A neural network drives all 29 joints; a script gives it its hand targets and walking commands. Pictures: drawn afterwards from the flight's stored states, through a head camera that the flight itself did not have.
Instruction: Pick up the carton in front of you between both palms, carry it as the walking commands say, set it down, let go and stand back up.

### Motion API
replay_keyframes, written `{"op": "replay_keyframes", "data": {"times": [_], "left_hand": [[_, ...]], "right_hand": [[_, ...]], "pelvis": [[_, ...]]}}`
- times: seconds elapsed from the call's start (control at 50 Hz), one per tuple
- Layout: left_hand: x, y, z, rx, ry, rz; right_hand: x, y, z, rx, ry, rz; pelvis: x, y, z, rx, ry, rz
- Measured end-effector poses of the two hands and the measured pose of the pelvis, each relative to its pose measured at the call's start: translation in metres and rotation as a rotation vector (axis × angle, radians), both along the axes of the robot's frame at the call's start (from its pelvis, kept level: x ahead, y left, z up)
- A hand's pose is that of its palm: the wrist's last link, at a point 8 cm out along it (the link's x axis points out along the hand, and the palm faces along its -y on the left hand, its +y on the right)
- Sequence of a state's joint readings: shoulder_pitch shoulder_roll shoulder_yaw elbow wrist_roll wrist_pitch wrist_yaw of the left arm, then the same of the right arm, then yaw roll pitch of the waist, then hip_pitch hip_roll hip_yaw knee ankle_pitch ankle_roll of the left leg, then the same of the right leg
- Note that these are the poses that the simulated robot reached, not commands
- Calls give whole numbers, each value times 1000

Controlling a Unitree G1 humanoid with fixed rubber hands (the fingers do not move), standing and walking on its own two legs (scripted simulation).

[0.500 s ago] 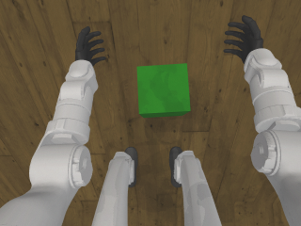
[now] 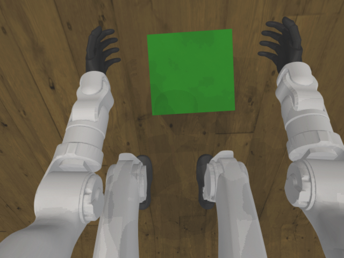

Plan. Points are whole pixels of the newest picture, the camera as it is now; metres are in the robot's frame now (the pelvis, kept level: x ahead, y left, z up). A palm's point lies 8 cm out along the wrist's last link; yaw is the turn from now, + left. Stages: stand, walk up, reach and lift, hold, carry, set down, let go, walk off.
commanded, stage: reach and lift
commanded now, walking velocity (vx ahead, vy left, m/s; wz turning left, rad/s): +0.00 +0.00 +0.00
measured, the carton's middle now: (188, 80) +0.49 -0.06 -0.38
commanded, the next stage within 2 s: none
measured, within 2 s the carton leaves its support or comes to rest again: leaves its support in 1.26 s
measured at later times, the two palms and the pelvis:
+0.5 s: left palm (118, 75) +0.50 +0.14 -0.31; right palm (251, 72) +0.49 -0.23 -0.32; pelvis -0.04 +0.00 -0.13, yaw +1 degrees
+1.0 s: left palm (132, 72) +0.50 +0.10 -0.30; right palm (243, 68) +0.50 -0.20 -0.30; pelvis -0.04 +0.00 -0.13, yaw +0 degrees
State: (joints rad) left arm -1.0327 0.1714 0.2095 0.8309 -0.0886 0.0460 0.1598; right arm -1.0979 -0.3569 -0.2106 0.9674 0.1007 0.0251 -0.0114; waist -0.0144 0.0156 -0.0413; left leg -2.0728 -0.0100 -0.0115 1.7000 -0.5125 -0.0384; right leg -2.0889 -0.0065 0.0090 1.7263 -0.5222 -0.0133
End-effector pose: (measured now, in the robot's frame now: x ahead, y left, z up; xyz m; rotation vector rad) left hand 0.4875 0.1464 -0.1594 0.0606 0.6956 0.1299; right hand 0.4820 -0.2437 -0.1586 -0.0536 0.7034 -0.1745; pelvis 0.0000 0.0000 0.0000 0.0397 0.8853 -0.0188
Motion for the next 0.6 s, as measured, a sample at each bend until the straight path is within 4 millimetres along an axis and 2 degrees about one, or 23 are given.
{"op": "replay_keyframes", "data": {"times": [0.1, 0.18, 0.4, 0.5, 0.6], "left_hand": [[-1, -1, -38, -3, -14, 0], [-1, -3, -62, -7, -1, 7], [2, -8, -131, -3, 67, -7], [13, -5, -147, 0, 53, 3], [21, -9, -150, -7, 35, 0]], "right_hand": [[-1, -1, -38, 3, -21, -2], [1, 1, -62, 12, -13, -1], [2, 12, -135, 25, 43, 2], [6, 15, -160, 20, 34, 9], [14, 18, -161, 19, 8, 20]], "pelvis": [[-14, 4, -42, -2, -55, -2], [-27, 5, -68, -1, -107, -3], [-44, 4, -116, 5, -214, -1], [-43, 2, -130, 9, -248, 6], [-38, 0, -136, 7, -264, 8]]}}
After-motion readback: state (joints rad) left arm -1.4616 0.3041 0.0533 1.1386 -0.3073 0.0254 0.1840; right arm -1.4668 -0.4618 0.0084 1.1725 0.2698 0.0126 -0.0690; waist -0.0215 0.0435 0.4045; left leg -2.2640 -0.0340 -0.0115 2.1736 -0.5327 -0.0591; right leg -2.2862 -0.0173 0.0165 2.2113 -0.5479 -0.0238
